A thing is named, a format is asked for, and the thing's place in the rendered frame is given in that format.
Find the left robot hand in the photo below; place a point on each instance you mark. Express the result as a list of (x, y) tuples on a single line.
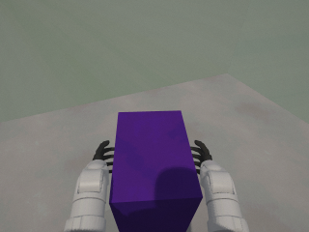
[(101, 151)]

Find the right robot forearm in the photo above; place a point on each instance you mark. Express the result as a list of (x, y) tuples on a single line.
[(221, 199)]

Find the carton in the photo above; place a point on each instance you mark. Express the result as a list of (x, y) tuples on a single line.
[(154, 183)]

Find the right robot hand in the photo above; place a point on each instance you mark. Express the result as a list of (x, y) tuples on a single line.
[(204, 154)]

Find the left robot forearm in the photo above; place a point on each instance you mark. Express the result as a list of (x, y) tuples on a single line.
[(89, 199)]

